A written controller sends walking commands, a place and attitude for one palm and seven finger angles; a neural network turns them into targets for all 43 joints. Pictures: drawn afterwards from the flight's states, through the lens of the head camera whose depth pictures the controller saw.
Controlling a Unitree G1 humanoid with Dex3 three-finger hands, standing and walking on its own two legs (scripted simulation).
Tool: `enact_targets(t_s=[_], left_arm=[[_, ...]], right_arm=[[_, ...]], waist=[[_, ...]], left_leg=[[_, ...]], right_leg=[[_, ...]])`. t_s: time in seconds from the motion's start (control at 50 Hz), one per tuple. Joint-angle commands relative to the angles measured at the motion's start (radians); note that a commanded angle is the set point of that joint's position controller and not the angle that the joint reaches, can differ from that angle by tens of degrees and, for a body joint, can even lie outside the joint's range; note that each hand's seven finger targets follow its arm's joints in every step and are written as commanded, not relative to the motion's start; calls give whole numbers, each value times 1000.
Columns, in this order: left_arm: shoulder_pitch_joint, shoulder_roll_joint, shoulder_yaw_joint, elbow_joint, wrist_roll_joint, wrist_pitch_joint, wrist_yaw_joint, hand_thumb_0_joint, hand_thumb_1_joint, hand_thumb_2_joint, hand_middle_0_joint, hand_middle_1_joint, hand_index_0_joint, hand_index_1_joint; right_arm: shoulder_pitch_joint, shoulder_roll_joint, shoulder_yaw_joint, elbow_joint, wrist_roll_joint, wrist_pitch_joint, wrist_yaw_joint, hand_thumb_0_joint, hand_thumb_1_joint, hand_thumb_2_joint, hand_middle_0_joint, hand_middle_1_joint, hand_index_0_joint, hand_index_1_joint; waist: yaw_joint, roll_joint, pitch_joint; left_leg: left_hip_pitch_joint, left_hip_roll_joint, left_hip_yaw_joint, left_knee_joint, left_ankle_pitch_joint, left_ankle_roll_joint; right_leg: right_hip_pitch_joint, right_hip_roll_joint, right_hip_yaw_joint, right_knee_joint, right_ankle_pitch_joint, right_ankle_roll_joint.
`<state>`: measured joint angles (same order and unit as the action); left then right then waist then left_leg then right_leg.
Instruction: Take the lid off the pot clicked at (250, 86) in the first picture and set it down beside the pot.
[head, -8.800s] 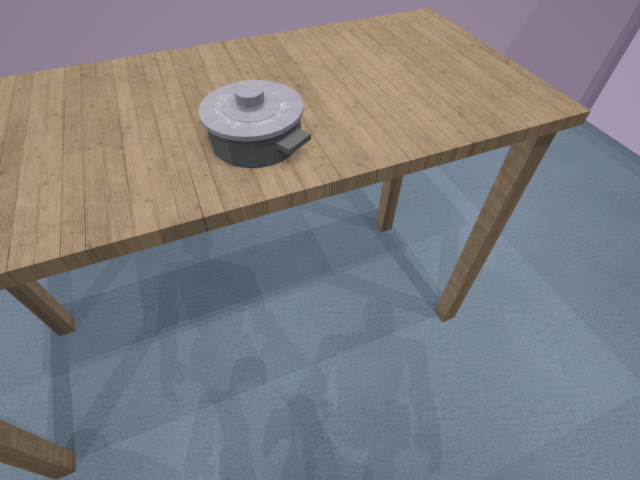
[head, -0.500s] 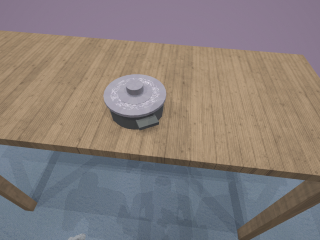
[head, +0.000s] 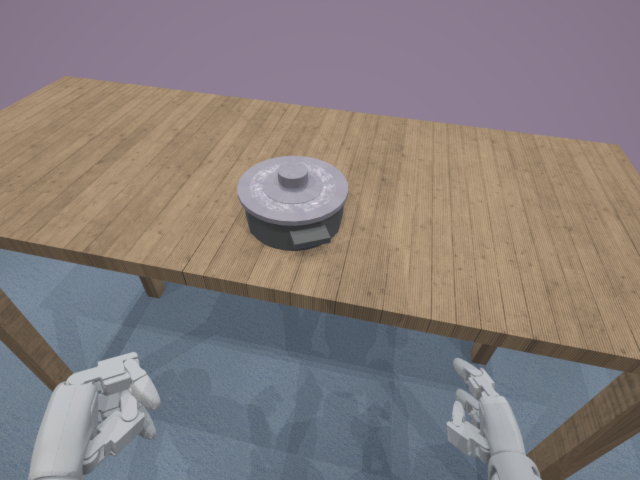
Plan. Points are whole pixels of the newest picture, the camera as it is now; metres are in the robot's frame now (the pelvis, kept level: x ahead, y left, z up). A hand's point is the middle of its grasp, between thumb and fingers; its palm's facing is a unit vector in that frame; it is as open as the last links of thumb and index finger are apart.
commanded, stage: raise the hand higher, near the body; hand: left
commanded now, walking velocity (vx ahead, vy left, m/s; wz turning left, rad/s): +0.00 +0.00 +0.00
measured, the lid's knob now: (292, 175) +0.48 +0.12 +0.15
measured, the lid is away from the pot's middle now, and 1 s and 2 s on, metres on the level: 0.00 0.00 0.00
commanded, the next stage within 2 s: reach forward and open the fingers in 0.88 s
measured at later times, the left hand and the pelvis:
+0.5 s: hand (116, 352) +0.17 +0.22 +0.16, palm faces +0.32 -0.85 -0.42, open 3.1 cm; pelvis +0.01 +0.00 +0.00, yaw -2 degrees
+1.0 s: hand (93, 284) +0.19 +0.23 +0.23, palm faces +0.41 -0.83 -0.38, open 3.1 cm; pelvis +0.01 +0.01 +0.00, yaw -2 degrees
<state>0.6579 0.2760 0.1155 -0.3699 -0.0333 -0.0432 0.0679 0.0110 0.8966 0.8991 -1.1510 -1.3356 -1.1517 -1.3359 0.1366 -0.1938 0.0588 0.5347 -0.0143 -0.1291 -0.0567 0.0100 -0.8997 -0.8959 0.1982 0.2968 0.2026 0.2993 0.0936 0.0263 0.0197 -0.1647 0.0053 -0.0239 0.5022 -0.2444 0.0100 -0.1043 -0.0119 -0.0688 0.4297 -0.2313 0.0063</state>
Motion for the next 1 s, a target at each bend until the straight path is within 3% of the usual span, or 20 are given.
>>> enact_targets(t_s=[0.0, 0.02, 0.08, 0.12, 0.16, 0.18, 0.2, 0.26, 0.28, 0.3, 0.34, 0.38, 0.44, 0.52, 0.6, 0.64, 0.78, 0.82, 0.96, 0.98], left_arm=[[-6, 149, 134, -301, -5, -76, 14, 0, 900, 900, -1300, -1500, -1300, -1500], [-2, 155, 147, -303, -6, -81, 15, 0, 900, 900, -1300, -1500, -1300, -1500], [29, 213, 231, -334, -3, -89, 29, 0, 900, 900, -1300, -1500, -1300, -1500], [23, 144, 165, -313, 0, -97, 18, 0, 900, 900, -1300, -1500, -1300, -1500], [28, 184, 206, -317, 1, -107, 23, 0, 900, 900, -1300, -1500, -1300, -1500], [69, 206, 256, -286, -1, -106, 29, 0, 900, 900, -1300, -1500, -1300, -1500], [17, 196, 229, -349, -1, -121, 25, 0, 900, 900, -1300, -1500, -1300, -1500], [1, 217, 250, -396, -2, -137, 35, 0, 900, 900, -1300, -1500, -1300, -1500], [27, 221, 267, -388, 2, -137, 39, 0, 900, 900, -1300, -1500, -1300, -1500], [12, 189, 232, -395, -1, -142, 34, 0, 900, 900, -1300, -1500, -1300, -1500], [-14, 205, 251, -378, -6, -143, 35, 0, 900, 900, -1300, -1500, -1300, -1500], [-20, 228, 287, -390, -5, -149, 39, 0, 900, 900, -1300, -1500, -1300, -1500], [-54, 204, 254, -426, -8, -159, 34, 0, 900, 900, -1300, -1500, -1300, -1500], [-59, 209, 274, -427, -15, -157, 32, 0, 900, 900, -1300, -1500, -1300, -1500], [-107, 208, 275, -465, -15, -156, 29, 0, 900, 900, -1300, -1500, -1300, -1500], [-145, 218, 287, -459, -22, -153, 27, 0, 900, 900, -1300, -1500, -1300, -1500], [-204, 234, 318, -487, -26, -151, 29, 0, 900, 900, -1300, -1500, -1300, -1500], [-217, 228, 316, -469, -28, -151, 29, 0, 900, 900, -1300, -1500, -1300, -1500], [-324, 263, 355, -475, -35, -161, 35, 0, 900, 900, -1300, -1500, -1300, -1500], [-288, 461, 328, -502, 293, -49, 71, 0, 876, 921, -1295, -1465, -1295, -1465]], right_arm=[[-145, -103, -58, -144, 6, -76, -7, 0, -900, -900, 200, 300, 200, 300], [-149, -103, -62, -135, 8, -80, -8, 0, -900, -900, 200, 300, 200, 300], [-160, -104, -69, -116, 9, -97, -11, 0, -900, -900, 200, 300, 200, 300], [-156, -99, -69, -106, 13, -106, -9, 0, -900, -900, 200, 300, 200, 300], [-155, -109, -83, -100, 13, -113, -13, 0, -900, -900, 200, 300, 200, 300], [-162, -106, -89, -91, 16, -110, -12, 0, -900, -900, 200, 300, 200, 300], [-157, -110, -85, -106, 17, -114, -14, 0, -900, -900, 200, 300, 200, 300], [-150, -112, -88, -94, 16, -128, -21, 0, -900, -900, 200, 300, 200, 300], [-147, -112, -87, -88, 15, -129, -17, 0, -900, -900, 200, 300, 200, 300], [-146, -109, -85, -91, 16, -132, -15, 0, -900, -900, 200, 300, 200, 300], [-150, -117, -95, -87, 18, -128, -19, 0, -900, -900, 200, 300, 200, 300], [-147, -119, -95, -86, 18, -124, -18, 0, -900, -900, 200, 300, 200, 300], [-144, -119, -90, -90, 16, -127, -14, 0, -900, -900, 200, 300, 200, 300], [-141, -119, -89, -88, 13, -117, -6, 0, -900, -900, 200, 300, 200, 300], [-141, -117, -82, -91, 10, -109, 0, 0, -900, -900, 200, 300, 200, 300], [-144, -119, -81, -91, 10, -99, -1, 0, -900, -900, 200, 300, 200, 300], [-151, -120, -72, -85, 9, -93, 6, 0, -900, -900, 200, 300, 200, 300], [-147, -113, -72, -81, 8, -89, 5, 0, -900, -900, 200, 300, 200, 300], [-152, -118, -71, -71, 11, -83, 3, 0, -900, -900, 200, 300, 200, 300], [-201, -178, -55, -130, -12, -11, 10, 0, -900, -900, 200, 300, 200, 300]], waist=[[-27, 19, -20], [-24, -10, -6], [-9, 12, -18], [-22, -6, 22], [-14, -20, 13], [-5, -61, 15], [-13, -47, -1], [-10, 47, -17], [-7, 42, -28], [-13, 14, -16], [-13, -23, 12], [-10, 13, 3], [-12, 47, 3], [-10, 24, -14], [-13, 46, -22], [-13, 14, -12], [-10, 54, -40], [-9, 14, -39], [-6, 51, -37], [15, 124, -35]], left_leg=[[37, 13, 12, -104, 63, 9], [36, 17, 11, -106, 62, 10], [47, 16, 17, -102, 57, 9], [40, 18, 18, -111, 50, 12], [48, 20, 23, -113, 40, 17], [45, 19, 24, -111, 38, 16], [48, 17, 24, -112, 44, 18], [75, 17, 32, -108, 66, 16], [78, 16, 29, -106, 77, 14], [71, 19, 25, -110, 80, 14], [73, 21, 31, -112, 68, 18], [83, 19, 32, -110, 68, 15], [85, 22, 26, -115, 97, 12], [92, 27, 23, -111, 143, 10], [103, 27, 23, -104, 171, 8], [99, 29, 17, -110, 161, 9], [117, 30, 11, -110, 158, 4], [110, 34, 8, -116, 168, 5], [110, 35, 5, -132, 124, 5], [-25, 13, 32, -114, 166, -9]], right_leg=[[-66, -9, 15, -117, -6, -27], [-68, -6, 14, -118, -11, -26], [-64, -3, 23, -130, -22, -24], [-81, -6, 13, -123, -26, -21], [-82, -8, 18, -131, -37, -18], [-83, -2, 18, -137, -46, -18], [-74, -9, 22, -132, -39, -18], [-68, -12, 31, -128, -8, -21], [-63, -7, 27, -121, 3, -23], [-63, -10, 21, -117, 7, -22], [-80, -9, 25, -128, -3, -19], [-79, -5, 32, -130, -4, -22], [-66, -9, 27, -111, 32, -25], [-50, -7, 24, -97, 81, -28], [-49, -8, 26, -92, 115, -31], [-49, -8, 24, -96, 104, -29], [-45, -5, 29, -94, 93, -32], [-38, -9, 21, -89, 101, -33], [-43, -13, 26, -97, 60, -35], [-35, -1, 46, -27, 116, -31]])
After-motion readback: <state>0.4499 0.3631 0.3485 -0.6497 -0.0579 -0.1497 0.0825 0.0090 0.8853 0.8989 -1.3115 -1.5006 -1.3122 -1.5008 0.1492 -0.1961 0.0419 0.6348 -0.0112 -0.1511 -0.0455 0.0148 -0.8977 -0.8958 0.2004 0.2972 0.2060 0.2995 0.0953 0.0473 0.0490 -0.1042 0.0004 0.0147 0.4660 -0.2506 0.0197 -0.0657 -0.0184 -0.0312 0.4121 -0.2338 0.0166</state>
